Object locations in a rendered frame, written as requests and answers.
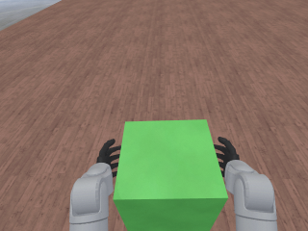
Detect robot right hand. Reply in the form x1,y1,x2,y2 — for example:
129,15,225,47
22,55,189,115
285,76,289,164
214,137,240,178

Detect robot left forearm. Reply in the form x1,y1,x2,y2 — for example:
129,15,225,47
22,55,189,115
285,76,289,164
69,163,114,231

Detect robot right forearm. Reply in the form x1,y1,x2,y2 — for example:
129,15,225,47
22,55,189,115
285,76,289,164
224,160,278,231

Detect carton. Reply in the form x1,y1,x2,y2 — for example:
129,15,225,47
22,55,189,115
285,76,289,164
113,119,228,231

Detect robot left hand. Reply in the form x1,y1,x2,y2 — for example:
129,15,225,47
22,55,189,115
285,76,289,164
96,139,121,178

